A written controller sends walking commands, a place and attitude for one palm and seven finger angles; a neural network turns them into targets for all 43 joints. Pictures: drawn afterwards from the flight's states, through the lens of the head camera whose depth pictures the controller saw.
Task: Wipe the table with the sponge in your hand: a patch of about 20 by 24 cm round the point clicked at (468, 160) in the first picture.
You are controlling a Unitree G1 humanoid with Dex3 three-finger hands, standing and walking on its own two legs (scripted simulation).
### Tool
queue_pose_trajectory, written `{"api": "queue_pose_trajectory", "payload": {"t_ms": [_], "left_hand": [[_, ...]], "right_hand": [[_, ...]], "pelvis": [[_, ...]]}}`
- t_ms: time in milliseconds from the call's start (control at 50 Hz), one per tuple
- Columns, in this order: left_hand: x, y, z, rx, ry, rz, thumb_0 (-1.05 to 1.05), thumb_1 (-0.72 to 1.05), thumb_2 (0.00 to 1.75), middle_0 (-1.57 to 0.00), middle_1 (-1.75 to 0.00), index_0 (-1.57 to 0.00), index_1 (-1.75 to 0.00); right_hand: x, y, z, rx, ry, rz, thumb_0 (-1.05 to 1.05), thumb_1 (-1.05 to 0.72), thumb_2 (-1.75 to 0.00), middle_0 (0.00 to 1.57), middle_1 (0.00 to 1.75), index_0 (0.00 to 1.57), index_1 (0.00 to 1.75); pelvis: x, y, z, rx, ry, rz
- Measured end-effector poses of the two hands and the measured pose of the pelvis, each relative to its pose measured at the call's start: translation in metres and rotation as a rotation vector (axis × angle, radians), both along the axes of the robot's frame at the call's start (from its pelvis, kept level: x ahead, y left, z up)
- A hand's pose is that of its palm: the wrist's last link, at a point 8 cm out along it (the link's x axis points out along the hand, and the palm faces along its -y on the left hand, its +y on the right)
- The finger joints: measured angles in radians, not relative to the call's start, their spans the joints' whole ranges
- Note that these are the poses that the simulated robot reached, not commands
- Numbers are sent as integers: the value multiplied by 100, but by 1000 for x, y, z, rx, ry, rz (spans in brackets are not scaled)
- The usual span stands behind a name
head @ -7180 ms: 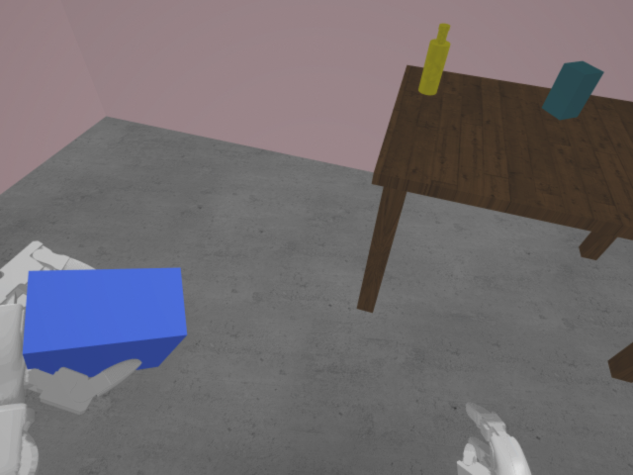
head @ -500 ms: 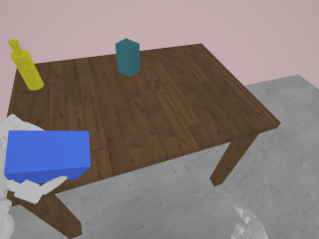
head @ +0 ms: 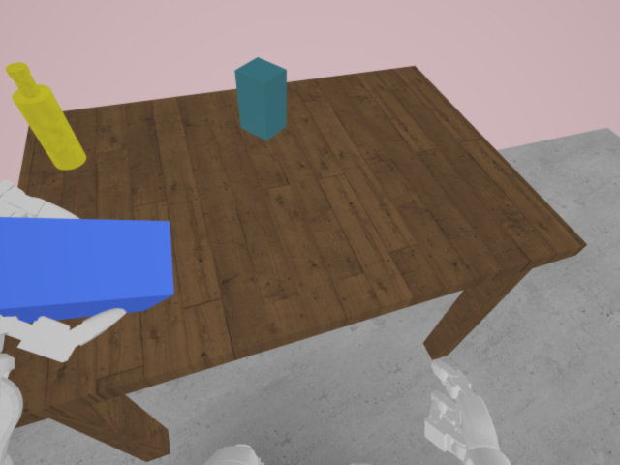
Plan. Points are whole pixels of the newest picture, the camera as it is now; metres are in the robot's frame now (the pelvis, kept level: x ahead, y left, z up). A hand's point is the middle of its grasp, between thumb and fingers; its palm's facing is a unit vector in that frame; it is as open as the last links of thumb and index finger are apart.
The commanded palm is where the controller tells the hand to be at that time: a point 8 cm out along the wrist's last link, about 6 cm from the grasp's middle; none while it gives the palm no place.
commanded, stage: come to a stop and stand still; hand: left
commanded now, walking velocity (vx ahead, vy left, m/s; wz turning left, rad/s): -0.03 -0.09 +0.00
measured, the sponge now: (111, 273) +0.25 +0.21 +0.16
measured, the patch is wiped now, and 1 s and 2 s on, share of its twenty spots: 0.00 0.00 0.00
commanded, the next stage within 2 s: look again from close up in 0.78 s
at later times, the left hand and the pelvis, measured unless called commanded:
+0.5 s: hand (49, 274) +0.23 +0.25 +0.19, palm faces +0.32 -0.88 -0.36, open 10.7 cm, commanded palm +0.18 +0.30 +0.20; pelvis +0.02 +0.02 +0.03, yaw +0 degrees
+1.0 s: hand out of the picture +0.25 +0.31 +0.22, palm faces +0.47 -0.78 -0.42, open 10.7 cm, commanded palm +0.16 +0.30 +0.20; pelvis -0.01 +0.02 +0.02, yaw -1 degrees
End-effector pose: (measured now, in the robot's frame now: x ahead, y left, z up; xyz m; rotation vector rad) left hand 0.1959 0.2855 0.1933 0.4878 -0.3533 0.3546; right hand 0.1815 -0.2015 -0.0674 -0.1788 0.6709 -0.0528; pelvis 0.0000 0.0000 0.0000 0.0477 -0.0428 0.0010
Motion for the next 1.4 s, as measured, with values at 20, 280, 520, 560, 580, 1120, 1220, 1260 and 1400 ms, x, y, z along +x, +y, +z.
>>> {"api": "queue_pose_trajectory", "payload": {"t_ms": [20, 280, 520, 560, 580, 1120, 1220, 1260, 1400], "left_hand": [[0, -5, 4, 9, -7, -18, -1, -54, 101, -67, -136, -67, -136], [7, 25, -3, -37, 145, 30, -1, -54, 101, -67, -136, -67, -136], [-3, 9, 8, -60, 90, -68, -1, -54, 101, -67, -136, -67, -136], [-8, 15, 11, -38, 90, -50, -1, -54, 101, -67, -136, -67, -135], [-10, 19, 12, -32, 94, -34, -1, -54, 101, -67, -136, -67, -135], [5, 35, 8, -27, 51, -83, -1, -54, 101, -67, -136, -67, -135], [-2, 34, -22, -30, 176, -145, -1, -54, 101, -67, -136, -67, -135], [0, 47, -24, -10, 170, -114, -1, -54, 101, -67, -135, -67, -135], [6, 69, 9, -4, -25, -19, -1, -54, 101, -67, -135, -67, -135]], "right_hand": [[2, 5, 1, 18, -12, 11, 1, -91, -90, 20, 30, 20, 30], [-2, -7, 16, -62, 74, -50, 1, -91, -90, 21, 30, 20, 30], [10, -5, 43, -94, -40, -56, 1, -91, -90, 20, 30, 20, 30], [10, -1, 42, -83, -45, -54, 1, -91, -90, 20, 30, 20, 30], [9, 1, 41, -77, -45, -51, 1, -91, -90, 20, 30, 20, 30], [-32, 3, 28, -59, 8, -66, 1, -91, -90, 21, 30, 20, 30], [-32, 14, 29, -91, 42, -66, 1, -91, -90, 20, 30, 20, 30], [-28, 20, 29, -105, 55, -44, 1, -91, -90, 20, 30, 20, 30], [0, 45, 34, -100, 18, 47, 1, -91, -90, 20, 30, 20, 30]], "pelvis": [[0, -1, 0, -12, 0, 1], [27, 14, 22, -59, 38, -15], [18, 22, 26, -67, 30, -7], [16, 22, 26, -68, 31, -6], [15, 22, 26, -68, 31, -5], [3, 42, 25, -70, 37, -44], [7, 47, 24, -67, 42, -33], [8, 47, 24, -67, 42, -24], [13, 51, 24, -76, 42, -13]]}}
